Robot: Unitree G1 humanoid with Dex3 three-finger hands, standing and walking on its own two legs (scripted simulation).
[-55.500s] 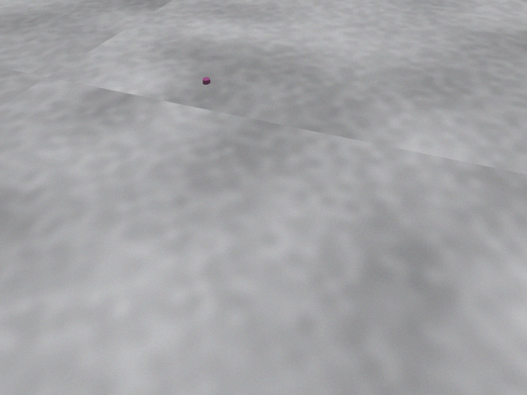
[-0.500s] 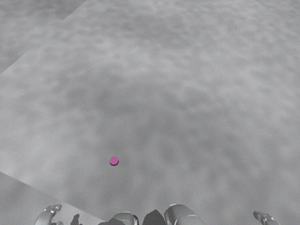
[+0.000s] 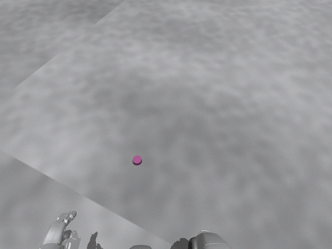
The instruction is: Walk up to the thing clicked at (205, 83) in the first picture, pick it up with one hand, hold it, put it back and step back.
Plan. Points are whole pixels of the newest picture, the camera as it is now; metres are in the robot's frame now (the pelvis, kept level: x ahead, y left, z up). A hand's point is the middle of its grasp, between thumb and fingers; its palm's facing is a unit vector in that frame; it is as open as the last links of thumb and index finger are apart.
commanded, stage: step back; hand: left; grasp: from above
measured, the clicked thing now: (137, 160) +0.65 +0.22 -0.74
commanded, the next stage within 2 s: none
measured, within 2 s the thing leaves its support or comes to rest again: neither
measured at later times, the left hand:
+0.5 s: hand out of the picture -0.08 +0.23 -0.13, palm faces -0.05 -0.91 -0.41, open 7.4 cm
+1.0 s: hand out of the picture -0.26 +0.22 -0.14, palm faces -0.04 -0.91 -0.41, open 7.4 cm
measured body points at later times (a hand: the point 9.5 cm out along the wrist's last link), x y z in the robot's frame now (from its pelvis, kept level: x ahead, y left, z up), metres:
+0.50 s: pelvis -0.17 -0.04 +0.00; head -0.13 -0.05 +0.45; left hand -0.08 +0.27 -0.10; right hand -0.06 -0.36 -0.11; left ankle -0.11 +0.10 -0.66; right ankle -0.16 -0.16 -0.72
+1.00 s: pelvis -0.36 -0.06 +0.00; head -0.31 -0.06 +0.44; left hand -0.26 +0.26 -0.11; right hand -0.24 -0.37 -0.11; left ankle -0.26 +0.08 -0.72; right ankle -0.39 -0.17 -0.72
